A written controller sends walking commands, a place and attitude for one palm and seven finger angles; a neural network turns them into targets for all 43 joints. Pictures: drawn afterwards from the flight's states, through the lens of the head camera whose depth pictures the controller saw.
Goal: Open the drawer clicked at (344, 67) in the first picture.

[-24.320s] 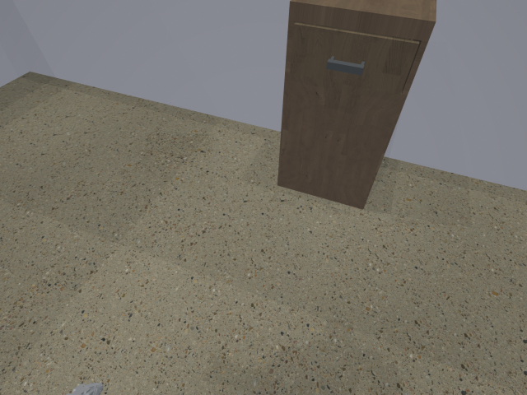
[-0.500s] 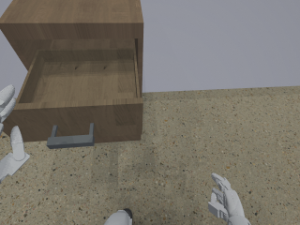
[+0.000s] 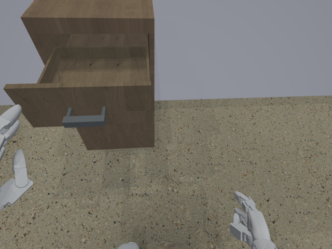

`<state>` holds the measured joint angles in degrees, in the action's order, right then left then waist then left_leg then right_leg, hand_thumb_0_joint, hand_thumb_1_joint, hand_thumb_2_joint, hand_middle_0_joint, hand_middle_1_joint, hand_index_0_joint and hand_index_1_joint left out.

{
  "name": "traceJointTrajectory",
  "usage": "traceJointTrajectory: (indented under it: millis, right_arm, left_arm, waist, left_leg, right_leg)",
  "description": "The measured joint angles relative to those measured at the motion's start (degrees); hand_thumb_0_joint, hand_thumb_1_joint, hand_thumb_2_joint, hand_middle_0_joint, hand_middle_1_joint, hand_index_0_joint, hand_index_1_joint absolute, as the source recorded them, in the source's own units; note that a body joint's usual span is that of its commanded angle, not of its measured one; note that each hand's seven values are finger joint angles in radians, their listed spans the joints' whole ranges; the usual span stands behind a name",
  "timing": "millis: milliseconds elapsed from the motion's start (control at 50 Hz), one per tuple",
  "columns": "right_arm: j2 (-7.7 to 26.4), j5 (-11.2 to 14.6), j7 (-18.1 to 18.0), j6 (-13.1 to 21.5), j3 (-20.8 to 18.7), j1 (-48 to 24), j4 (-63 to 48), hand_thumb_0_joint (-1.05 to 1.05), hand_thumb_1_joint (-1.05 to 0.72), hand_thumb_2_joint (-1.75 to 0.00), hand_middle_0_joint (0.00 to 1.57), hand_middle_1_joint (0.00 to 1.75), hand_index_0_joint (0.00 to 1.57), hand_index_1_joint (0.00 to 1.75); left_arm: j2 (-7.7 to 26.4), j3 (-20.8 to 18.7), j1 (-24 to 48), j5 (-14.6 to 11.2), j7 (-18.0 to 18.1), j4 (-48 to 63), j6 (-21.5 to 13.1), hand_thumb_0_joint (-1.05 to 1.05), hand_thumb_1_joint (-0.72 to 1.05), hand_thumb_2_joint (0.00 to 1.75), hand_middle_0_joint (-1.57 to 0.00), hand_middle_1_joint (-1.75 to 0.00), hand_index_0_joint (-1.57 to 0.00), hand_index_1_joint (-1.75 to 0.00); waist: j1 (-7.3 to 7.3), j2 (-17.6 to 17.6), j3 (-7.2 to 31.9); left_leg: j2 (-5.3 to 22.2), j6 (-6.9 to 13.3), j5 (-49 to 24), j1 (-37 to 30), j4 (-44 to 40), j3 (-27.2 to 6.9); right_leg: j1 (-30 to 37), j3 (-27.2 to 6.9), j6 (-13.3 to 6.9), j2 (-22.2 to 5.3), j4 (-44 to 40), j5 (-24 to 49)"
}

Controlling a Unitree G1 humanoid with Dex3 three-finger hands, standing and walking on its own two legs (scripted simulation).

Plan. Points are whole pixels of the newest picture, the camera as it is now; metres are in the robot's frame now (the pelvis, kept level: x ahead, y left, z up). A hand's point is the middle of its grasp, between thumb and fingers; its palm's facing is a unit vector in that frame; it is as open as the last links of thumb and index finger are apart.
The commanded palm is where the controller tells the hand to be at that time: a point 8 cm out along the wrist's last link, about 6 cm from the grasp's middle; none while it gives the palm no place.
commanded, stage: stop stepping back and stand still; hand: left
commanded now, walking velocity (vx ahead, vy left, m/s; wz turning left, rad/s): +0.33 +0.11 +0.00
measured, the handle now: (86, 115) +0.48 +0.29 -0.02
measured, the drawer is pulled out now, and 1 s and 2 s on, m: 0.30 0.30 0.30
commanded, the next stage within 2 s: let the arm hang, fingers relaxed in 0.58 s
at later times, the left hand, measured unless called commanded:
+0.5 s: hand out of the picture +0.11 +0.23 +0.17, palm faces +0.44 -0.79 -0.44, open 7.5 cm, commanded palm +0.05 +0.27 +0.19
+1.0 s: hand out of the picture -0.02 +0.18 -0.16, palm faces +0.16 -0.97 -0.19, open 7.0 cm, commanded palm none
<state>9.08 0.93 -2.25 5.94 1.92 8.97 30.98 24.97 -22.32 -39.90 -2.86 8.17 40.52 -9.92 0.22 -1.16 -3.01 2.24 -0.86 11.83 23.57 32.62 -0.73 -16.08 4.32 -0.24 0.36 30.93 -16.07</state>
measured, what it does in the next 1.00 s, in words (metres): steps on the spot: left foot, then right foot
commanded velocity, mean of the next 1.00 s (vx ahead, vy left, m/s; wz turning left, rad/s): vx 0.09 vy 0.03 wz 0.00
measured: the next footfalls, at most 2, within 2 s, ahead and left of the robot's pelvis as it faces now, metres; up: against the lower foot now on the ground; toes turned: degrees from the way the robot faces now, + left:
left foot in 0.22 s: +0.00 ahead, +0.12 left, +0.00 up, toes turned +7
right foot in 0.34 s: +0.03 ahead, -0.09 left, +0.00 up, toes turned +1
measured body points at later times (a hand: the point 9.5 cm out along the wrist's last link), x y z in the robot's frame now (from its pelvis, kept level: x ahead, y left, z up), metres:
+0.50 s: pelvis -0.06 -0.02 +0.01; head -0.07 -0.02 +0.46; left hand +0.08 +0.27 +0.19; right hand +0.10 -0.25 -0.09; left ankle -0.07 +0.11 -0.70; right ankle -0.01 -0.09 -0.73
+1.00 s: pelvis -0.05 +0.00 +0.01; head -0.04 +0.01 +0.46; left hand -0.03 +0.23 -0.15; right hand +0.03 -0.23 -0.13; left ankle -0.04 +0.12 -0.73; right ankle -0.01 -0.09 -0.73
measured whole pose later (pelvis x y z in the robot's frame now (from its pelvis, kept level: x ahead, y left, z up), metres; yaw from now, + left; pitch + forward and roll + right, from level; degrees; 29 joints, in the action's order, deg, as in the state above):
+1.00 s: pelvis -0.05 +0.00 +0.01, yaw +6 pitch -2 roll +0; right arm 9.3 -0.8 -1.1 -0.9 0.6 13.7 53.2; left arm 9.4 -2.2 -16.2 0.7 1.9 -50.9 2.8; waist -0.1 -1.4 -3.4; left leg 1.0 -0.1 13.9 13.7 29.2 1.0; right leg -13.8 5.1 -2.6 0.7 28.0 -12.7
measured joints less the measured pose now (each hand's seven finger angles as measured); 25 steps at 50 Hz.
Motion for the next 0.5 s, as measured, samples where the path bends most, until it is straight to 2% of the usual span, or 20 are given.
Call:
traceJointTrajectory:
  millis: [40,80,100,140,180,220,240,300,340,360,420,460,500]
  right_arm:
    - [0.45,0.14,-0.18,-1.14,0.02,0.70,1.36,0.01,-0.90,-0.90,0.20,0.30,0.20,0.30]
    - [0.94,0.00,-0.35,-2.34,-0.21,2.00,3.39,0.01,-0.90,-0.90,0.21,0.30,0.21,0.30]
    - [1.23,-0.09,-0.48,-2.86,-0.34,2.83,4.19,0.01,-0.90,-0.90,0.21,0.30,0.21,0.30]
    - [1.92,-0.30,-0.93,-3.28,-0.60,4.58,5.30,0.02,-0.90,-0.90,0.21,0.30,0.21,0.30]
    - [2.98,-0.57,-1.38,-2.77,-1.01,6.23,5.70,0.02,-0.90,-0.90,0.21,0.30,0.21,0.30]
    - [4.76,-0.81,-1.92,-1.59,-1.76,7.46,4.88,0.02,-0.90,-0.90,0.21,0.30,0.21,0.30]
    - [4.87,-0.92,-2.13,-1.15,-2.39,7.33,4.94,0.02,-0.91,-0.90,0.20,0.30,0.20,0.30]
    - [4.18,-0.66,-2.05,-0.66,-2.99,7.56,4.92,0.02,-0.91,-0.90,0.20,0.30,0.20,0.30]
    - [3.80,-0.43,-1.94,-0.10,-2.84,8.18,4.61,0.02,-0.91,-0.90,0.20,0.30,0.20,0.30]
    - [3.77,-0.35,-1.85,0.11,-2.75,8.09,4.74,0.02,-0.91,-0.90,0.20,0.30,0.20,0.30]
    - [3.71,-0.14,-1.24,-0.47,-2.94,7.10,6.08,0.02,-0.91,-0.90,0.20,0.30,0.20,0.30]
    - [3.58,-0.33,-0.81,-1.21,-3.04,6.46,6.90,0.02,-0.91,-0.90,0.20,0.30,0.20,0.30]
    - [3.28,-0.47,-0.72,-1.70,-2.69,6.14,6.97,0.02,-0.91,-0.90,0.20,0.30,0.20,0.30]
  left_arm:
    - [-0.58,0.62,1.34,-0.01,-0.05,-1.98,0.41,0.02,0.89,0.90,-0.21,-0.31,-0.21,-0.30]
    - [-2.18,1.42,2.20,0.05,0.00,-4.33,0.75,0.02,0.88,0.90,-0.21,-0.31,-0.21,-0.30]
    - [-3.05,1.78,2.54,0.10,0.05,-5.45,0.98,0.02,0.88,0.90,-0.21,-0.31,-0.21,-0.30]
    - [-4.24,2.37,3.02,0.68,0.26,-7.46,1.07,0.02,0.88,0.90,-0.21,-0.31,-0.21,-0.30]
    - [-5.04,3.06,3.18,1.32,0.64,-8.51,1.11,0.02,0.88,0.90,-0.21,-0.31,-0.21,-0.30]
    - [-5.51,3.73,3.10,1.50,1.00,-7.85,1.05,0.02,0.89,0.90,-0.21,-0.31,-0.21,-0.30]
    - [-5.08,3.68,3.53,1.58,1.13,-7.62,0.89,0.02,0.89,0.90,-0.21,-0.31,-0.21,-0.30]
    - [-3.12,2.38,2.67,1.88,1.07,-7.51,0.77,0.02,0.89,0.90,-0.21,-0.31,-0.21,-0.30]
    - [-1.78,1.22,1.68,2.00,1.01,-7.38,0.52,0.02,0.89,0.90,-0.21,-0.31,-0.21,-0.30]
    - [-1.50,0.85,1.71,2.03,0.95,-7.57,0.07,0.02,0.89,0.90,-0.21,-0.31,-0.21,-0.30]
    - [-2.27,1.21,3.05,1.95,0.53,-8.62,-1.22,0.02,0.89,0.90,-0.21,-0.31,-0.21,-0.30]
    - [-3.71,2.05,3.77,1.82,0.26,-9.46,-1.91,0.02,0.89,0.90,-0.21,-0.31,-0.21,-0.30]
    - [-4.74,2.67,3.71,1.82,0.21,-10.04,-2.16,0.02,0.89,0.90,-0.21,-0.31,-0.21,-0.30]
  waist:
    - [0.03,0.99,0.53]
    - [0.16,0.50,2.39]
    - [0.00,0.12,3.48]
    - [-0.49,-0.74,5.55]
    - [-1.11,-1.07,7.04]
    - [-1.91,0.49,7.15]
    - [-2.30,0.16,6.20]
    - [-2.50,-1.16,4.91]
    - [-2.76,-0.82,5.14]
    - [-2.61,-0.20,4.87]
    - [-1.78,1.31,4.33]
    - [-1.27,1.15,4.47]
    - [-1.08,0.44,4.81]
  left_leg:
    - [-0.78,-0.07,7.26,2.42,8.55,-1.23]
    - [-2.34,0.14,8.85,4.11,18.93,-0.80]
    - [-2.69,0.36,9.09,3.81,21.24,-0.12]
    - [-2.53,1.28,10.35,0.80,18.74,1.44]
    - [-1.90,2.45,11.34,-4.53,9.30,2.50]
    - [-0.51,3.65,10.89,-10.31,-3.03,1.79]
    - [-0.70,3.07,6.84,-10.35,-4.40,1.49]
    - [-1.48,0.92,4.56,-10.07,-2.65,1.62]
    - [-1.43,0.40,5.28,-9.54,-1.24,1.12]
    - [-1.05,0.29,5.88,-9.09,0.02,0.79]
    - [-1.11,1.79,10.96,-5.80,8.41,-0.27]
    - [-1.93,2.07,11.18,-3.16,14.83,0.35]
    - [-2.04,2.31,10.39,-2.91,13.96,1.89]
  right_leg:
    - [-0.27,0.72,-1.67,0.22,0.35,1.66]
    - [-0.53,0.38,-2.23,-0.49,-0.34,2.02]
    - [-0.60,0.31,-2.21,-0.93,-1.05,2.43]
    - [-1.00,0.45,-2.09,-1.74,-2.34,3.42]
    - [-1.83,1.00,-2.03,-2.19,-2.68,3.99]
    - [-3.25,2.39,-1.78,-1.51,-1.21,3.67]
    - [-4.07,2.29,-1.41,-1.71,0.68,2.39]
    - [-4.57,0.66,-0.16,-1.41,5.89,-4.13]
    - [-2.41,0.69,0.03,-0.83,3.92,-3.88]
    - [-1.73,0.97,-0.79,-0.35,2.32,-0.34]
    - [-1.39,1.84,-3.41,0.59,1.37,2.18]
    - [-0.88,1.71,-3.81,0.30,-0.25,2.71]
    - [-0.36,1.38,-3.62,-0.24,-2.03,3.70]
